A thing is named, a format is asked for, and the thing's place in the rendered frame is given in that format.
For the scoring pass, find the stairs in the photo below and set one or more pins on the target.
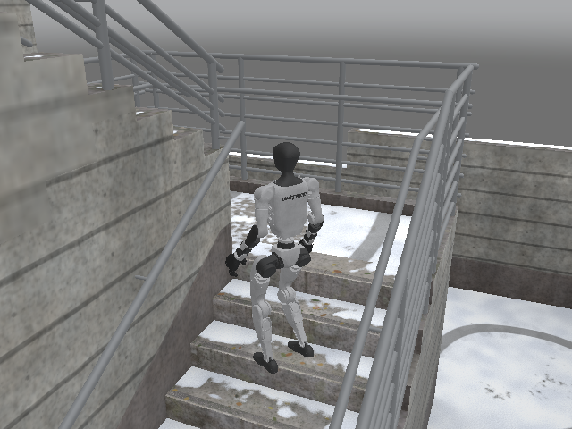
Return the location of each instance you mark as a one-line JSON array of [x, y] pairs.
[[227, 389]]

